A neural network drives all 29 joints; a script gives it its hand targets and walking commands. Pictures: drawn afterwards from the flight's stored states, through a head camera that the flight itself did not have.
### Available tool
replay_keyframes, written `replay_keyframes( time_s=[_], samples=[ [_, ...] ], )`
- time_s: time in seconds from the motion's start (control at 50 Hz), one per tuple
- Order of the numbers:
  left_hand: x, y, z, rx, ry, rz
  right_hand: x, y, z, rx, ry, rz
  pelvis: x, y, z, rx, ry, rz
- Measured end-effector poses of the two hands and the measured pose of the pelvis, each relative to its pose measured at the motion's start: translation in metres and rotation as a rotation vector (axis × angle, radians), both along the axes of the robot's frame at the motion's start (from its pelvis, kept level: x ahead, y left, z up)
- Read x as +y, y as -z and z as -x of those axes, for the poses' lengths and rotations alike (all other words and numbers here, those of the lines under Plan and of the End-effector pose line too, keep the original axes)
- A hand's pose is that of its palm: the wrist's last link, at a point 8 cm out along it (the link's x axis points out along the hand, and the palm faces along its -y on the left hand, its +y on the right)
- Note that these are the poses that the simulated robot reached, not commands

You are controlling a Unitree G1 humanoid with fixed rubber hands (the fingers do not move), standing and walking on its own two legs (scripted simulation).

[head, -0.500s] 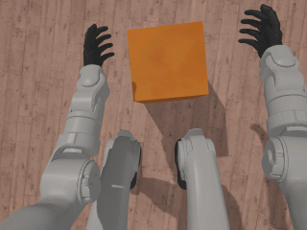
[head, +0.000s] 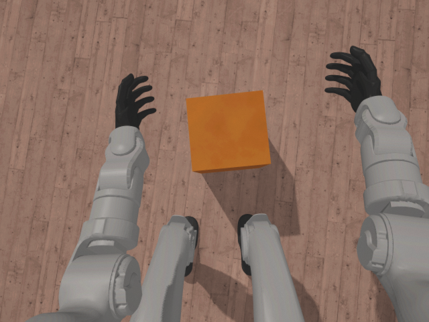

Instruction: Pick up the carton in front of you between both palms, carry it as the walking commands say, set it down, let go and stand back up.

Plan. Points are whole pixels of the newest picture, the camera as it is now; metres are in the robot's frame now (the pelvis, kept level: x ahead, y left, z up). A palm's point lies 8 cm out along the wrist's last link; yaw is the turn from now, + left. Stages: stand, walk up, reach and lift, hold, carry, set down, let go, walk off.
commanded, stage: set down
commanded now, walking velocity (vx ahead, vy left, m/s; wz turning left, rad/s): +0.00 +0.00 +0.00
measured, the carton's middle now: (227, 138) +0.47 -0.03 -0.48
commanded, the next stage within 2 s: let go in 0.04 s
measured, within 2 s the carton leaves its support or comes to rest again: neither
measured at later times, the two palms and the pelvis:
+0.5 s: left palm (53, 170) +0.36 +0.19 +0.02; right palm (422, 160) +0.36 -0.26 +0.01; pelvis +0.06 +0.00 +0.12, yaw -3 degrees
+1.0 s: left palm out of the picture +0.27 +0.25 +0.10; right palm out of the picture +0.25 -0.22 +0.10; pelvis +0.10 +0.02 +0.17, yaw -3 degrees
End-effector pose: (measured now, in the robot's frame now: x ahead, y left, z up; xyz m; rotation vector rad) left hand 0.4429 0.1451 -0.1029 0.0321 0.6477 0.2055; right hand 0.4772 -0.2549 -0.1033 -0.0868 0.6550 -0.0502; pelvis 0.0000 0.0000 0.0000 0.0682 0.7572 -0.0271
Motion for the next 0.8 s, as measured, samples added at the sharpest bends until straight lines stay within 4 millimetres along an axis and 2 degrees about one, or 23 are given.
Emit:
replay_keyframes(
  time_s=[0.12, 0.18, 0.28, 0.4, 0.6, 0.8],
  samples=[
    [0.0, -0.026, 0.003, 0.014, 0.019, -0.01, -0.002, -0.028, 0.004, 0.013, 0.005, 0.011, -0.002, -0.028, -0.009, -0.014, 0.004, 0.007],
    [0.0, -0.037, 0.008, 0.027, 0.052, -0.026, -0.005, -0.038, 0.012, 0.026, 0.012, 0.036, -0.003, -0.041, -0.014, -0.026, 0.007, 0.012],
    [0.007, -0.056, 0.032, 0.081, 0.135, -0.069, -0.007, -0.056, 0.048, 0.069, 0.038, 0.08, -0.004, -0.067, -0.028, -0.075, 0.012, 0.025],
    [0.03, -0.092, 0.066, 0.139, 0.198, -0.1, -0.007, -0.087, 0.096, 0.103, 0.066, 0.084, -0.001, -0.098, -0.048, -0.179, 0.019, 0.044],
    [0.066, -0.15, 0.111, 0.146, 0.202, -0.081, 0.01, -0.141, 0.142, 0.104, 0.054, 0.08, 0.008, -0.135, -0.078, -0.364, 0.02, 0.061],
    [0.096, -0.195, 0.163, 0.146, 0.187, -0.08, 0.03, -0.185, 0.197, 0.12, 0.048, 0.082, 0.018, -0.163, -0.1, -0.594, 0.015, 0.08]
  ],
)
